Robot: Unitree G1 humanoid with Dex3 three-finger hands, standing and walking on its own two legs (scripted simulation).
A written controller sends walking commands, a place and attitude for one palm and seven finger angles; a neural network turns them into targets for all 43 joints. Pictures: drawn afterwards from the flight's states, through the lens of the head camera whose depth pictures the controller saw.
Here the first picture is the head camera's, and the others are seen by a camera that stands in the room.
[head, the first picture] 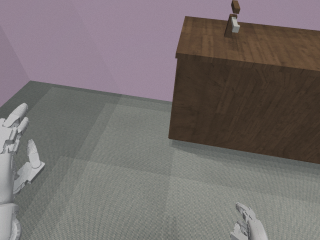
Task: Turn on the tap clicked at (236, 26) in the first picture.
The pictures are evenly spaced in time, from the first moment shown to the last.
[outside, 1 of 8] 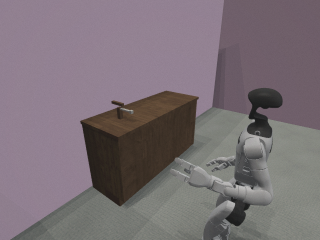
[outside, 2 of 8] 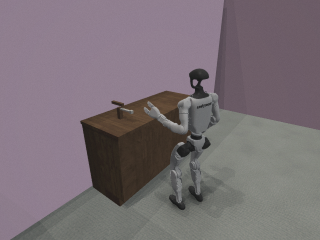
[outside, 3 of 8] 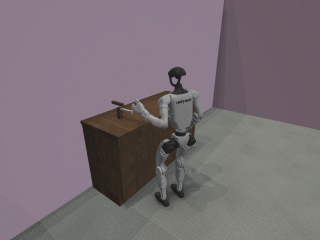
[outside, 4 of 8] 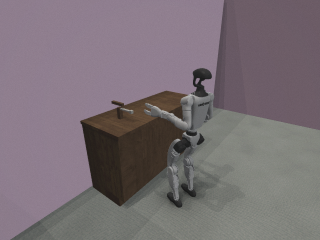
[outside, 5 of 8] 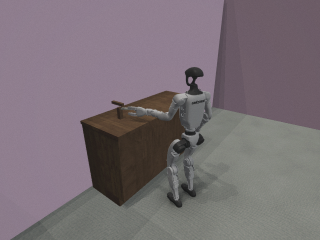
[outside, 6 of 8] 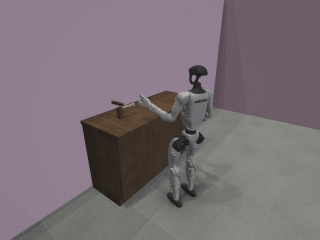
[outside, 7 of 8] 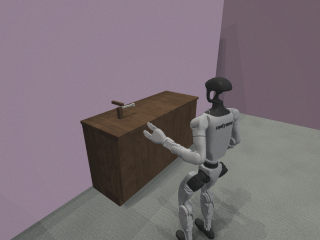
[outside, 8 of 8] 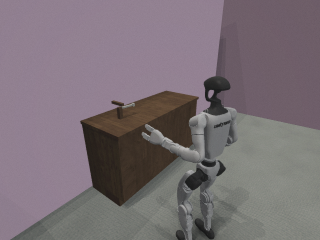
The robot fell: no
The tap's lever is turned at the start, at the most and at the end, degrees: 0 81 81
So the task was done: yes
